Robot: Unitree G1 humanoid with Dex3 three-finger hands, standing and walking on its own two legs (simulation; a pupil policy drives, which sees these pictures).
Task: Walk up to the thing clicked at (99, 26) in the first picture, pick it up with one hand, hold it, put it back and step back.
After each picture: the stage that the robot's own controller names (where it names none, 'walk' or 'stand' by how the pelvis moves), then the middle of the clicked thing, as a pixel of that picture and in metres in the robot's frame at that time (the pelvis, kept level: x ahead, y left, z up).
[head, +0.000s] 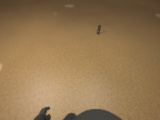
stand; (98, 30) +2.23 -0.19 -0.66
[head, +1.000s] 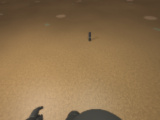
walk; (89, 36) +2.10 +0.17 -0.64
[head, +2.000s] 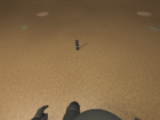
walk; (77, 45) +1.45 +0.37 -0.65
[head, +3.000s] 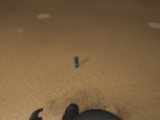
walk; (76, 62) +0.96 +0.27 -0.64
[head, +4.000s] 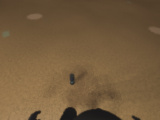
walk; (72, 79) +0.59 +0.21 -0.63
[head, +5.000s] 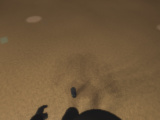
stand; (73, 92) +0.38 +0.18 -0.63
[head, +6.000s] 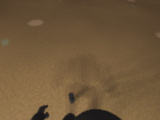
stand; (71, 98) +0.35 +0.19 -0.65
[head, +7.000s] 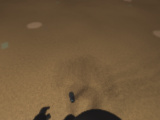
stand; (72, 97) +0.37 +0.20 -0.66
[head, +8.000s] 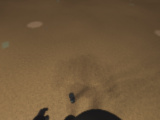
stand; (72, 98) +0.36 +0.20 -0.66
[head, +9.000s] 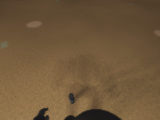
stand; (71, 98) +0.35 +0.20 -0.66
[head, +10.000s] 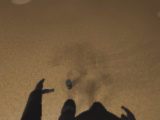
go down; (69, 84) +0.38 +0.19 -0.59
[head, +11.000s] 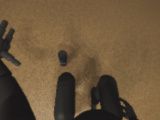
go down; (63, 59) +0.45 +0.20 -0.26
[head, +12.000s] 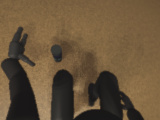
close in; (57, 55) +0.44 +0.21 -0.23
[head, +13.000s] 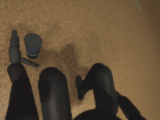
close; (33, 49) +0.44 +0.25 -0.16
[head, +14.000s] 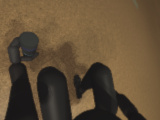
lift; (29, 48) +0.43 +0.26 -0.16
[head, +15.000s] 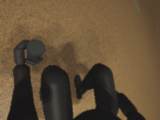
lift; (34, 53) +0.39 +0.25 -0.17
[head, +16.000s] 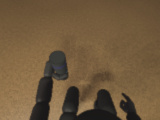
lift; (61, 68) +0.33 +0.18 +0.04
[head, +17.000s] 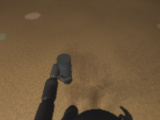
hold; (66, 71) +0.31 +0.16 +0.06
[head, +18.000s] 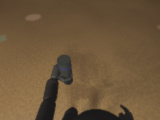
hold; (66, 72) +0.32 +0.16 +0.05
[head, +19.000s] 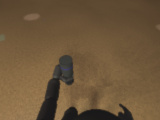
crouch; (67, 72) +0.32 +0.16 +0.04
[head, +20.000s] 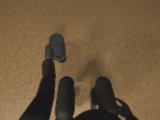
crouch; (59, 51) +0.45 +0.18 -0.04
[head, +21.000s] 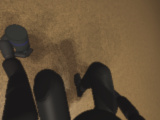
lower; (21, 45) +0.45 +0.27 -0.17
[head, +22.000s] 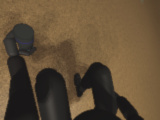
lower; (25, 43) +0.45 +0.27 -0.17
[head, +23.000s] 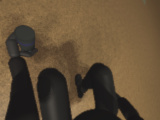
lower; (27, 44) +0.44 +0.27 -0.16
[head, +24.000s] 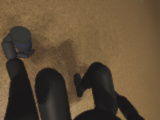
lower; (23, 45) +0.44 +0.27 -0.17
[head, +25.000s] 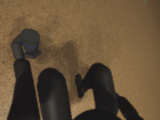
loosen; (31, 46) +0.44 +0.25 -0.16
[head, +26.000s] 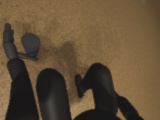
withdraw; (31, 48) +0.43 +0.25 -0.17
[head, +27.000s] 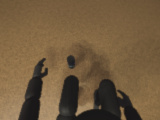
walk; (71, 63) +0.45 +0.17 -0.34
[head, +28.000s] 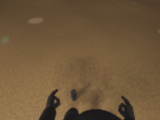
stand; (73, 95) +0.38 +0.15 -0.60
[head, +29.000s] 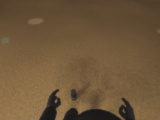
stand; (73, 95) +0.38 +0.16 -0.60
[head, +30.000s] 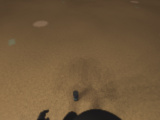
stand; (75, 96) +0.39 +0.15 -0.64
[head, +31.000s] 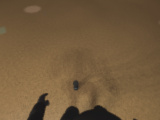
walk; (75, 85) +0.43 +0.12 -0.63
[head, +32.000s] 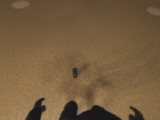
walk; (75, 73) +0.57 +0.17 -0.63
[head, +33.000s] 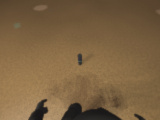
walk; (80, 59) +0.88 +0.20 -0.63
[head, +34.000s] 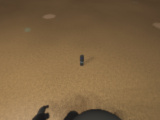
stand; (81, 60) +1.04 +0.17 -0.64
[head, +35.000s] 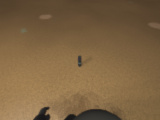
stand; (79, 61) +1.02 +0.19 -0.66
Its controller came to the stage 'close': yes
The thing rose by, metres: 0.70
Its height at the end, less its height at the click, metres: +0.00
